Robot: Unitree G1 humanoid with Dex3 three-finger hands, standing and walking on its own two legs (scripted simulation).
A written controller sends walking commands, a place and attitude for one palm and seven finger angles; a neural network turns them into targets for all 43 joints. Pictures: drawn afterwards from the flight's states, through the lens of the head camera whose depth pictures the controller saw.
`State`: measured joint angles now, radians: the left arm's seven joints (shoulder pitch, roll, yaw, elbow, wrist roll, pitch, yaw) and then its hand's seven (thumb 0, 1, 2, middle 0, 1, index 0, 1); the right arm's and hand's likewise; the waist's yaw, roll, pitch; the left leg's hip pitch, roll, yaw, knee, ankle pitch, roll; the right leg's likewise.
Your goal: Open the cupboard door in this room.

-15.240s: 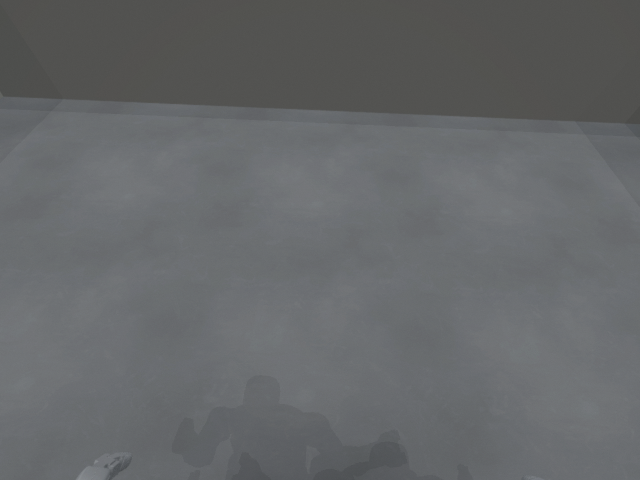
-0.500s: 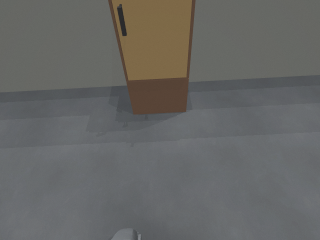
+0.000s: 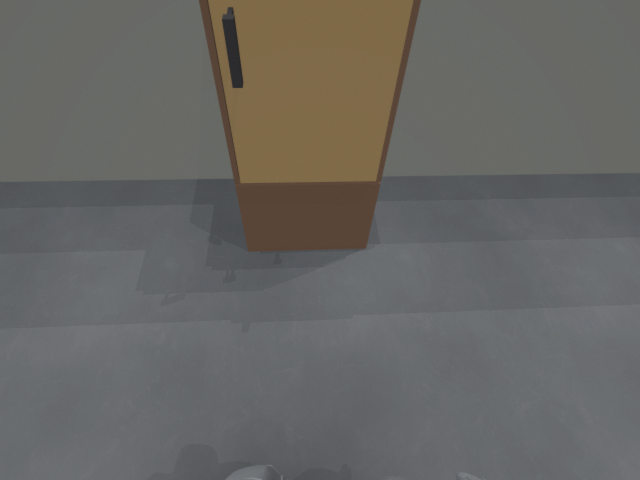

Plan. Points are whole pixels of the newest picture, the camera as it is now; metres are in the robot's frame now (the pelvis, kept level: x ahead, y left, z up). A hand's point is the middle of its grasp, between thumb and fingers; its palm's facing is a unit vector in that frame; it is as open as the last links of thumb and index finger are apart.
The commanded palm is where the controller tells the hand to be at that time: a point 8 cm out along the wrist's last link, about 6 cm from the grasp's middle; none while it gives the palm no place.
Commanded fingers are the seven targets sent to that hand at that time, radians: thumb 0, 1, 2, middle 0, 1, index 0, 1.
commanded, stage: take the last steps up to it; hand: left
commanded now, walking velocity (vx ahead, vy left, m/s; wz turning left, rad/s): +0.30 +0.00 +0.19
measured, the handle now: (234, 48) +0.89 +0.26 +0.06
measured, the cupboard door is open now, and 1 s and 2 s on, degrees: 0 0 0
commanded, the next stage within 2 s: come to a stop and stand still in 0.94 s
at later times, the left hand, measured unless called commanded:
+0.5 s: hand (257, 369) +0.29 +0.12 -0.15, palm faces +0.02 -0.98 -0.17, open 7.3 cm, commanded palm none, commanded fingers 0.00 0.90 0.90 -0.20 -0.30 -0.20 -0.30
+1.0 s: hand (212, 418) +0.21 +0.18 -0.17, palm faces +0.20 -0.97 -0.12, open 7.3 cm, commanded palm none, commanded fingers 0.00 0.90 0.90 -0.20 -0.30 -0.20 -0.30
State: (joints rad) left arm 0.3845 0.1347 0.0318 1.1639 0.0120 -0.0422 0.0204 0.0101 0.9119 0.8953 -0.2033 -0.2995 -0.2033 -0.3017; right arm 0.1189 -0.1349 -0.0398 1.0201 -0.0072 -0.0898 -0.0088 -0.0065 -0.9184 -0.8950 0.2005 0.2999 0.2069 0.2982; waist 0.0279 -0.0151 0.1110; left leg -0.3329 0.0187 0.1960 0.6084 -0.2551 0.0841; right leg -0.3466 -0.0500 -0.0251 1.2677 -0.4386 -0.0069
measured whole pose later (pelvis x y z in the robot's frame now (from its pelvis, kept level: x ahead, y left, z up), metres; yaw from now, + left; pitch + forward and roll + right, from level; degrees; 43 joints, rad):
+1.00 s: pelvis +0.30 +0.03 +0.01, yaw +7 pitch -1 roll -2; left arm 0.37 0.16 0.03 1.17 0.02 -0.01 0.00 0.01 0.92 0.90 -0.20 -0.30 -0.20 -0.30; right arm 0.16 -0.16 -0.03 1.02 -0.02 -0.06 0.00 0.00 -0.91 -0.90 0.20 0.30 0.20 0.30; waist 0.04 -0.04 0.06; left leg -0.26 0.06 0.17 0.54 -0.26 0.05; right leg -0.34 -0.09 -0.11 1.00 -0.47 0.01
